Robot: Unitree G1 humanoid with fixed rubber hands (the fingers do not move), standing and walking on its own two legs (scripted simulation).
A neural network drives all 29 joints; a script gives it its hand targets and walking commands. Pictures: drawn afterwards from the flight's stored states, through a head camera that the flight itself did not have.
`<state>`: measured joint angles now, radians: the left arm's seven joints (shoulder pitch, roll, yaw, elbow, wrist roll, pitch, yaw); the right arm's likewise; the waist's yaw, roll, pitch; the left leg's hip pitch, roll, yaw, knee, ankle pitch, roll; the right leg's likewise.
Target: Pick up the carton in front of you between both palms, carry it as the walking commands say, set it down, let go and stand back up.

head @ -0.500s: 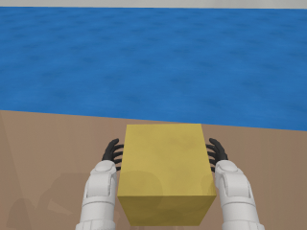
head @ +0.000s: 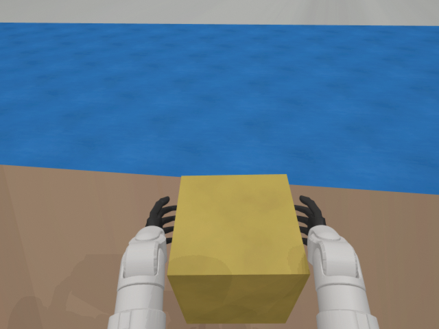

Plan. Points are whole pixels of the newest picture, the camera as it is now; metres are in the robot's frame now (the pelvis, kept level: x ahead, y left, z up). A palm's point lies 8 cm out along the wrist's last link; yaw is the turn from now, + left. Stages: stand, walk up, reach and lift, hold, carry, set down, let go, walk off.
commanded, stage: carry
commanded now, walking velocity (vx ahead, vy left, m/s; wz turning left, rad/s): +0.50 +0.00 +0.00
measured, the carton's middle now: (234, 251) +0.29 +0.00 -0.02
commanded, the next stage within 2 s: none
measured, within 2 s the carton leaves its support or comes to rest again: neither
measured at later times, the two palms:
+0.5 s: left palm (166, 171) +0.43 +0.15 +0.08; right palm (301, 172) +0.43 -0.15 +0.08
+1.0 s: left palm (194, 101) +0.73 +0.11 +0.10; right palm (292, 99) +0.75 -0.19 +0.09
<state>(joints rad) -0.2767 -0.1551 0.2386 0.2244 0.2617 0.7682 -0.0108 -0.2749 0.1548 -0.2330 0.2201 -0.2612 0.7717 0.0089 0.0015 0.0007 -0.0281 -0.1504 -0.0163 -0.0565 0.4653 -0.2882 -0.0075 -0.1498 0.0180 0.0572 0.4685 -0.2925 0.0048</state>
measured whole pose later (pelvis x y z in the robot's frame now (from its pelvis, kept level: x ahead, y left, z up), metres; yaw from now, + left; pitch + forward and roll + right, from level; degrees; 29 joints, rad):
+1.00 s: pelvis +0.46 -0.05 +0.01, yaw +1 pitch +5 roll +2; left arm -0.19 -0.14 0.14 -0.35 0.08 1.20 0.10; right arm -0.19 0.14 -0.12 -0.36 -0.10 1.21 -0.10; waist 0.03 0.00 -0.08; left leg -0.63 0.10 0.12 0.79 -0.17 0.00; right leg -0.11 -0.03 -0.23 0.28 -0.26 -0.05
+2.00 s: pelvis +0.87 -0.01 -0.01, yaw +1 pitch +6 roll -1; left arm -0.75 -0.02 0.24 0.06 0.07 1.22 0.14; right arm -0.75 0.01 -0.26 0.07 -0.06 1.22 -0.12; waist 0.01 0.00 0.07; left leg -0.18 0.01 0.11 0.54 -0.38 0.01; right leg -0.44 -0.02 -0.18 0.55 -0.15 -0.08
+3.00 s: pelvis +0.87 +0.01 -0.01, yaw +1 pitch +2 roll -1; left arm -0.72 0.00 0.21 0.20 0.05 1.22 0.13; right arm -0.71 0.00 -0.22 0.18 -0.06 1.24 -0.12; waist 0.01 0.02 -0.02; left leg -0.20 -0.01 0.08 0.58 -0.42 0.05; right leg -0.37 -0.04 -0.16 0.58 -0.24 -0.03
